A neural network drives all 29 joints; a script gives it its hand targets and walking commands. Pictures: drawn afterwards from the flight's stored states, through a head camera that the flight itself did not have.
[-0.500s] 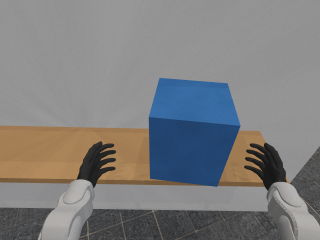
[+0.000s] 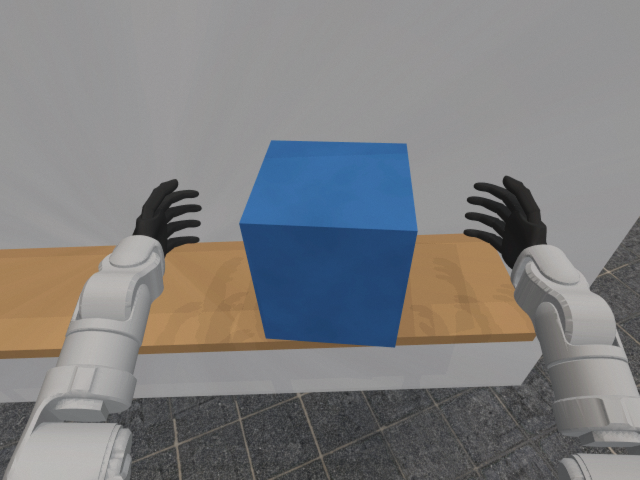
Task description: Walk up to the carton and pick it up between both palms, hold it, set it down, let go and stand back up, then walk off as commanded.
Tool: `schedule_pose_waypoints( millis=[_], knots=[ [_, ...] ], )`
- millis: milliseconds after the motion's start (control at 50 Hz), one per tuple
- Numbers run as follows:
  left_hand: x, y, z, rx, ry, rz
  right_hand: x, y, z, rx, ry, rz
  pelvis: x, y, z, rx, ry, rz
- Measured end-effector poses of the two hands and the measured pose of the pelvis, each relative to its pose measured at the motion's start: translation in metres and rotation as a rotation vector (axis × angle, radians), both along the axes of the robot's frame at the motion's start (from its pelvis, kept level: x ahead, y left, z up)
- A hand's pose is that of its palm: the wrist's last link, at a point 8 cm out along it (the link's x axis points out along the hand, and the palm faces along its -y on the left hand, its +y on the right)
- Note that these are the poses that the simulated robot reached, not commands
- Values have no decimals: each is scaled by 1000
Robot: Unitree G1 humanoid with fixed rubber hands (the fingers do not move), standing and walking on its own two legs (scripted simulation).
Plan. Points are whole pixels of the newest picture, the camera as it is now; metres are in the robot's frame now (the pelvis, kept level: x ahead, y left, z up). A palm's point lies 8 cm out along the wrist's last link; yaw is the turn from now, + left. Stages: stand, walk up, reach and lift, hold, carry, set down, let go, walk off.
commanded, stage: reach and lift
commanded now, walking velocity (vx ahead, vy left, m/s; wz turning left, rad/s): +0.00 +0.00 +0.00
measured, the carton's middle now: (333, 244) +0.47 -0.02 +0.05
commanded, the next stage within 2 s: none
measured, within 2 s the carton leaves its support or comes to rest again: neither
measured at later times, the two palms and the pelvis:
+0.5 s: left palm (181, 178) +0.46 +0.18 +0.19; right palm (504, 199) +0.41 -0.23 +0.17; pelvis +0.03 +0.01 +0.00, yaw +0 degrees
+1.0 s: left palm (205, 147) +0.50 +0.15 +0.21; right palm (492, 160) +0.45 -0.22 +0.21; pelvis +0.04 +0.01 +0.00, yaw +0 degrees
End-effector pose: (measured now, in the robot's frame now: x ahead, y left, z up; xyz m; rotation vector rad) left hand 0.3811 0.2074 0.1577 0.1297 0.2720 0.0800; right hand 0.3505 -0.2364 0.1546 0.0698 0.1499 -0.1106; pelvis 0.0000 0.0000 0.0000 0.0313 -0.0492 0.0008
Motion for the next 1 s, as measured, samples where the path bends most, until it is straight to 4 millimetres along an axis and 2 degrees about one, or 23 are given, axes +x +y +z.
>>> schedule_pose_waypoints(
  millis=[60, 100, 140, 240, 320, 420, 560, 680, 760, 840, 920, 1000],
  knots=[
    [16, 5, 18, -6, -38, 9, 14, 0, 25, -20, -57, -8, 3, -2, 0, -2, 5, -2],
    [28, 3, 30, -17, -56, -7, 22, -3, 33, -20, -55, -26, 7, -1, 0, -3, 10, -2],
    [40, -2, 39, -30, -60, -34, 27, -7, 30, -15, -17, -47, 11, 0, 0, -4, 16, -2],
    [67, -20, 42, -58, -39, -89, 32, -14, -2, 15, 115, -81, 20, 2, 1, -6, 29, -2],
    [80, -33, 37, -74, -31, -117, 41, -14, -1, 31, 91, -87, 27, 3, 2, -8, 41, -2],
    [85, -33, 32, -86, -15, -119, 55, -7, 11, 38, 38, -87, 33, 4, 3, -10, 52, -2],
    [78, -17, 36, -83, -4, -88, 66, 13, 30, 39, 9, -56, 31, 9, 3, -16, 51, -3],
    [79, -9, 56, -96, -17, -48, 78, 24, 61, 3, 10, -41, 26, 10, 3, -17, 45, -3],
    [90, -16, 69, -104, -9, -43, 87, 23, 72, -4, 39, -52, 26, 9, 3, -17, 48, -3],
    [105, -31, 73, -102, -9, -66, 92, 13, 70, -8, 63, -81, 29, 9, 3, -17, 61, -3],
    [117, -46, 66, -109, -8, -93, 95, 4, 58, 0, 84, -106, 34, 9, 3, -17, 75, -2],
    [122, -54, 56, -103, 1, -110, 103, 12, 52, -20, 77, -77, 37, 9, 4, -16, 86, -2]
  ],
)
